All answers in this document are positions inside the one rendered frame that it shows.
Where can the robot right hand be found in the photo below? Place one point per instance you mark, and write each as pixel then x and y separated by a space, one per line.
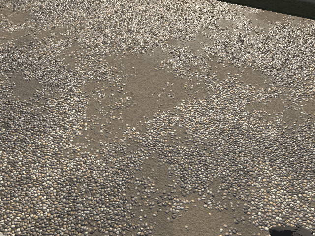
pixel 289 231

